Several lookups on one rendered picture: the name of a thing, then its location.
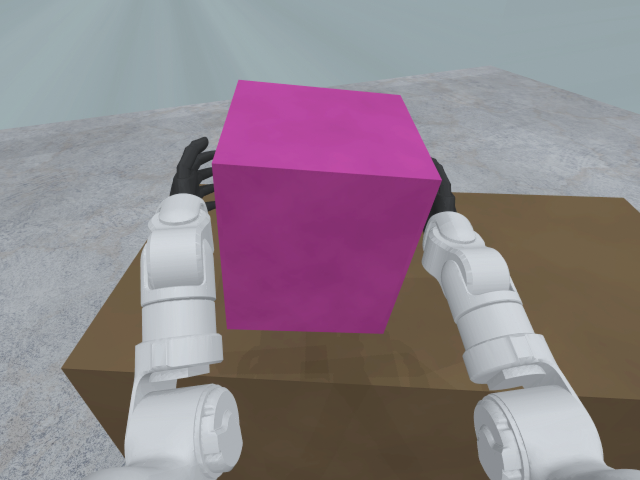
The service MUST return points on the right robot forearm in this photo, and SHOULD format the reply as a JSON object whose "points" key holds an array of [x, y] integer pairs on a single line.
{"points": [[501, 348]]}

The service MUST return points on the left robot forearm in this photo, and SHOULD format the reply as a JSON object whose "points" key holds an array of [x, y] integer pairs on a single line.
{"points": [[179, 338]]}

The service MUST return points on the pedestal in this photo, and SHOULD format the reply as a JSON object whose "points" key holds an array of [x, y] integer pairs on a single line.
{"points": [[400, 405]]}

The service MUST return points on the robot right upper arm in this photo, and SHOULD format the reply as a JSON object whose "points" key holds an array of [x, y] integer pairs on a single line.
{"points": [[540, 433]]}

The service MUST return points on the right robot hand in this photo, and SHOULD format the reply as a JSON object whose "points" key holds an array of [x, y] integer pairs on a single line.
{"points": [[444, 200]]}

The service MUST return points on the robot left upper arm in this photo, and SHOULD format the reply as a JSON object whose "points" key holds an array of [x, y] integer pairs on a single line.
{"points": [[188, 433]]}

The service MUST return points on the carton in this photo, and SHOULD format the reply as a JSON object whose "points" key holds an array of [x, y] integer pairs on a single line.
{"points": [[321, 198]]}

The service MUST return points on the left robot hand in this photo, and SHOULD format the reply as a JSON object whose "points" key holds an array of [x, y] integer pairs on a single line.
{"points": [[188, 177]]}

